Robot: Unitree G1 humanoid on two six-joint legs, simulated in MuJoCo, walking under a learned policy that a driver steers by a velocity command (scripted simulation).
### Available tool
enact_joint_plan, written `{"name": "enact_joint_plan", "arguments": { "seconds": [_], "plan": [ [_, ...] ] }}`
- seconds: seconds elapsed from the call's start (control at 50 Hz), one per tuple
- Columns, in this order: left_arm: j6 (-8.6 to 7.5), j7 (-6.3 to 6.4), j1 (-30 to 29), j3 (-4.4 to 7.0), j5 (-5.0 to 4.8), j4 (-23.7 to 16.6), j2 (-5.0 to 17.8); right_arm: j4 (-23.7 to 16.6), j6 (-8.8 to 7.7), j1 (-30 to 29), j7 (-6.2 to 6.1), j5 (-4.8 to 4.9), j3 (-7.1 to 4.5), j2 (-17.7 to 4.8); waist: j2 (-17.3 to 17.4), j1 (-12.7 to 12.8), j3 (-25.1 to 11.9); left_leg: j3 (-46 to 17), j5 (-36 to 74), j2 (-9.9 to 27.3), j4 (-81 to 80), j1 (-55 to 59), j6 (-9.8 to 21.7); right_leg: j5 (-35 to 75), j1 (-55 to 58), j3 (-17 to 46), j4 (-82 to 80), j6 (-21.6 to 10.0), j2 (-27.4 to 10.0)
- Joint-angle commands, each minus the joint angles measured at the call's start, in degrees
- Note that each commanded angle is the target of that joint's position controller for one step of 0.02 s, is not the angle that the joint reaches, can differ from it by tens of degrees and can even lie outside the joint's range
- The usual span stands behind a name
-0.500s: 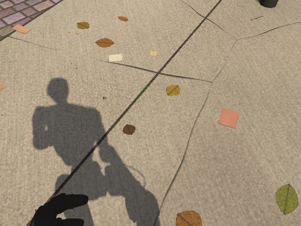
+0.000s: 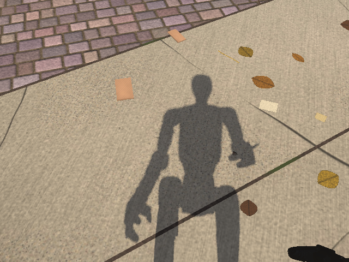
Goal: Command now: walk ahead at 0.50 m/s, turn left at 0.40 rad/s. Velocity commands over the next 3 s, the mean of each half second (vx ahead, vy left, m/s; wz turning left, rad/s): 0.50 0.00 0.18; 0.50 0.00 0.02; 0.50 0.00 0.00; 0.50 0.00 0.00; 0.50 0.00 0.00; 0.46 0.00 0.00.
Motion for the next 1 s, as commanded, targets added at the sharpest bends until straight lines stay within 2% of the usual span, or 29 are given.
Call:
{"name": "enact_joint_plan", "arguments": {
  "seconds": [0.02, 0.04, 0.06, 0.08, 0.1, 0.12, 0.14, 0.16, 0.18, 0.2, 0.24, 0.3, 0.36, 0.44, 0.5, 0.54, 0.58, 0.6, 0.62, 0.64, 0.66, 0.68, 0.7, 0.72, 0.74, 0.78, 0.84, 0.92, 1.0],
  "plan": [
    [0.41, 0.54, 2.6, 1.85, 0.09, -0.8, 9.9, -3.9, -0.94, -2.4, -0.68, -0.56, -0.55, -3.2, -7.0, -2.4, 0.9, 3.4, -7.2, -4.0, -5.0, 6.2, 2.7, 47.8, 0.2, 4.5, 3.2, -7.0, -16.1],
    [0.84, 0.56, 2.9, 1.85, 0.12, -0.3, 10.6, -2.6, -1.27, 1.6, -1.07, -0.74, -0.91, -3.8, -7.4, -4.2, -1.6, 3.8, -9.0, -6.0, -6.6, 11.6, 3.9, 55.3, 0.9, 3.7, 9.5, -6.8, -16.2],
    [1.31, 0.57, 2.7, 1.65, -0.18, -0.1, 10.8, 0.3, -1.93, 9.7, -1.56, -1.08, -1.55, -4.7, -6.3, -7.8, -6.1, 4.0, -6.8, -7.9, -11.2, 22.1, 5.3, 56.0, -1.4, 1.8, 19.3, -6.0, -15.1],
    [1.29, 0.55, 2.2, 1.14, -0.45, -1.1, 9.7, 3.4, -2.45, 19.1, -2.35, -1.88, -2.73, -7.6, -4.1, -11.5, -12.0, -2.3, -7.1, -3.3, -11.7, 37.5, 7.3, 43.7, -11.5, 1.3, 32.0, -5.0, -13.7],
    [0.89, -0.68, 4.7, -0.53, -1.79, -4.9, 3.3, 3.8, -2.47, 24.4, -3.34, -2.17, -4.24, -13.9, 9.7, -11.0, -21.0, -30.1, -9.7, 16.2, -13.3, 58.6, 14.4, 4.6, -35.1, 0.5, 54.0, -1.7, -6.1],
    [1.01, -0.41, 1.5, 1.17, -1.16, -5.1, 8.5, 3.6, -1.76, 26.3, -3.98, 0.19, -4.60, -14.6, 5.6, -12.0, -23.5, -43.2, -1.8, 21.5, -20.1, 57.3, 16.3, -12.4, -41.3, 9.6, 63.8, -1.5, -1.1],
    [0.93, -0.47, -4.7, 1.54, -1.06, -6.7, 8.9, 4.5, -1.70, 22.3, -4.40, 1.14, -4.32, -13.4, 1.8, -10.5, -14.4, -31.3, 4.2, 17.7, -20.3, 50.7, 14.3, -6.2, -45.0, 13.6, 63.5, -2.1, -4.3],
    [0.44, -0.68, -5.7, 0.92, -1.37, -6.8, 7.2, 4.8, -2.18, 18.9, -4.42, 1.34, -3.52, -10.2, 1.0, -8.2, -8.4, -24.6, 9.2, 15.1, -21.9, 41.9, 12.3, -2.5, -43.2, 13.7, 59.1, -2.3, -5.8],
    [0.76, -0.84, -4.8, 0.92, -0.86, -5.8, 6.5, 5.0, -2.65, 16.4, -4.30, 1.42, -2.86, -7.9, -0.3, -5.7, -5.2, -19.8, 10.8, 12.0, -23.9, 35.9, 9.7, -0.8, -39.9, 14.0, 54.6, -2.3, -7.2],
    [1.76, -0.98, -2.5, 0.85, 0.17, -4.7, 5.9, 5.2, -3.04, 14.5, -4.24, 1.74, -2.29, -6.3, 0.6, -3.3, -3.8, -16.3, 10.9, 9.8, -25.8, 30.9, 8.2, 0.0, -36.0, 14.0, 52.0, -1.8, -7.7],
    [3.22, -1.64, -0.9, 0.91, 0.96, -3.6, 4.9, 5.9, -4.05, 14.9, -4.03, 1.83, -1.90, -5.2, 1.1, -2.2, -3.8, -13.7, 11.5, 7.9, -28.6, 27.4, 8.0, 1.7, -32.6, 13.3, 50.3, -1.1, -7.2],
    [3.79, -2.21, -6.3, 1.14, 0.99, -5.0, 4.4, 8.0, -4.75, 17.9, -4.00, 2.18, -2.23, -6.4, 1.4, -2.6, -0.7, -11.7, 8.9, 7.0, -32.3, 26.8, 8.2, 7.7, -37.4, 12.7, 45.8, -0.1, -7.9],
    [3.72, -2.14, -13.1, 1.20, 0.72, -6.9, 4.5, 9.7, -4.76, 21.4, -4.02, 2.10, -2.02, -6.0, 1.1, -4.4, 1.5, -10.7, 9.0, 6.7, -33.4, 29.7, 7.8, 13.4, -42.6, 12.7, 39.1, 0.6, -8.2],
    [3.35, -2.23, -20.3, 0.62, 0.47, -8.9, 3.7, 11.8, -4.94, 25.3, -4.23, 1.86, -1.73, -6.2, 1.4, -6.3, 2.5, -9.0, 12.8, 6.9, -32.8, 33.8, 7.0, 18.6, -43.1, 11.6, 30.0, 0.0, -6.6],
    [3.05, -2.26, -25.1, 0.33, 0.43, -10.7, 3.8, 13.5, -4.85, 28.1, -4.70, 1.41, -1.54, -6.5, 1.4, -7.6, 3.6, -8.4, 16.9, 8.1, -31.4, 38.3, 6.9, 18.2, -43.1, 10.5, 24.8, -1.4, -5.1],
    [2.72, -2.25, -26.7, 0.33, 0.43, -11.6, 4.2, 14.5, -4.73, 28.8, -5.16, 1.13, -1.58, -7.1, 1.5, -7.5, 4.0, -8.5, 20.8, 9.3, -29.7, 41.3, 6.7, 15.5, -42.3, 10.2, 22.1, -2.8, -4.1],
    [2.25, -1.99, -24.5, 0.52, 0.33, -11.3, 4.6, 14.9, -4.69, 27.4, -5.54, 0.94, -1.66, -7.9, 1.8, -5.7, 3.1, -7.4, 31.1, 9.7, -25.7, 42.4, 5.7, 11.3, -36.8, 9.3, 19.3, -4.7, -2.0],
    [2.00, -1.56, -20.6, 0.89, 0.26, -10.1, 5.2, 15.0, -4.71, 26.4, -5.64, 0.81, -1.77, -8.6, 2.4, -3.8, 1.0, -6.7, 39.7, 9.3, -21.1, 42.2, 4.8, 9.1, -30.8, 8.4, 18.2, -5.7, 0.0],
    [1.59, -1.01, -13.4, 1.51, 0.34, -7.6, 6.1, 15.2, -4.54, 25.5, -5.58, 0.78, -1.87, -9.0, 1.8, -0.6, -3.0, -5.5, 44.8, 8.0, -12.3, 41.4, 4.0, 8.9, -22.0, 7.6, 15.6, -6.9, 2.1],
    [0.97, -0.33, -3.2, 2.39, 1.10, -4.4, 8.0, 15.0, -4.56, 25.0, -5.50, 1.12, -1.60, -8.6, 0.1, 3.6, -8.8, -3.7, 38.0, 5.6, 0.1, 34.5, 2.9, 10.9, -7.7, 10.1, 13.6, -8.8, -0.1],
    [0.67, 0.39, 5.3, 3.87, 2.52, -3.1, 14.0, 12.9, -4.79, 27.2, -5.22, 2.44, -0.53, -4.7, -8.0, 4.7, -16.9, -0.6, 14.4, 0.2, 19.9, 19.1, 1.1, 4.7, 8.6, 29.4, 12.3, -13.1, -15.7],
    [1.37, -0.31, 4.7, 4.45, 1.17, -2.5, 15.8, 13.5, -4.90, 31.6, -4.81, 3.15, -0.86, -3.6, -17.6, 1.6, -21.7, -3.3, -24.4, -9.7, 35.7, 4.8, 0.0, 6.0, 15.2, 54.7, 3.3, -19.4, -25.1],
    [1.71, -0.76, -2.2, 3.88, -0.50, -3.4, 12.7, 13.1, -4.60, 27.2, -5.00, 1.58, -1.70, -7.2, -8.2, -0.6, -12.9, -8.3, -20.7, -4.9, 38.4, 0.0, 0.8, 2.4, 7.7, 48.6, 2.1, -17.8, -22.4],
    [1.52, -0.98, -7.2, 2.82, -0.74, -4.3, 8.7, 12.0, -4.83, 22.7, -4.61, 1.38, -1.60, -6.6, -4.1, -1.6, -6.2, -7.6, -16.0, -2.4, 36.0, -0.4, 0.9, 3.2, -0.7, 40.2, 0.6, -16.5, -20.4],
    [1.19, -1.10, -9.3, 2.07, -0.39, -3.9, 6.0, 11.7, -4.77, 21.1, -4.36, 1.50, -1.38, -5.1, -2.5, -3.2, -2.3, -6.9, -13.3, -0.1, 31.9, 1.4, 0.8, 6.8, -6.9, 34.2, -1.8, -14.4, -17.5],
    [0.39, -0.85, -9.2, 1.25, -0.34, -2.2, 3.8, 12.2, -3.27, 22.0, -3.72, 0.26, -1.05, -3.2, -4.8, -5.7, -0.9, -6.1, -11.4, 1.7, 27.2, 6.3, -0.3, 13.1, -13.0, 26.7, -3.9, -11.8, -13.5],
    [-0.78, -0.89, -5.3, 1.61, -0.74, 0.2, 5.5, 11.5, -2.21, 19.8, -2.97, 0.12, -0.92, -2.2, -4.8, -6.2, -0.6, -4.2, -8.3, 2.4, 23.8, 4.3, -1.8, 19.7, -13.3, 22.4, -5.9, -12.5, -12.3],
    [-0.78, -0.92, -1.7, 1.41, -0.90, 2.1, 5.5, 8.2, -1.98, 9.1, -2.73, 0.39, -0.66, -2.2, -4.6, -4.2, 2.1, -1.9, -0.2, 3.8, 12.7, -2.0, -3.8, 21.9, -10.9, 18.6, -7.9, -11.9, -10.4],
    [-0.82, -0.68, 1.7, 1.28, -0.81, 3.7, 5.9, 6.0, -2.26, 1.3, -2.61, 0.90, 0.09, -1.1, -5.2, -2.0, 2.4, 0.2, 5.4, 2.2, 0.6, 0.4, -4.0, 26.1, -7.9, 16.2, -7.2, -10.9, -9.8]
  ]
}}
Next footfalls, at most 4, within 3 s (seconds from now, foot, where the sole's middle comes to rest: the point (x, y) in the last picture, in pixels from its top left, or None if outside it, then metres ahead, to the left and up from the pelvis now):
0.08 left None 0.20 0.09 -0.77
0.64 right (210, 243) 0.52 -0.06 -0.77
1.18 left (162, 176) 0.80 0.15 -0.77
1.76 right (200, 122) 1.11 -0.01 -0.77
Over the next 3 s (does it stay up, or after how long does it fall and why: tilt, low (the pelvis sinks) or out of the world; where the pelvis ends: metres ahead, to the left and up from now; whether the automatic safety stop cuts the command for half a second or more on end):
stays up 1.60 0.09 0.00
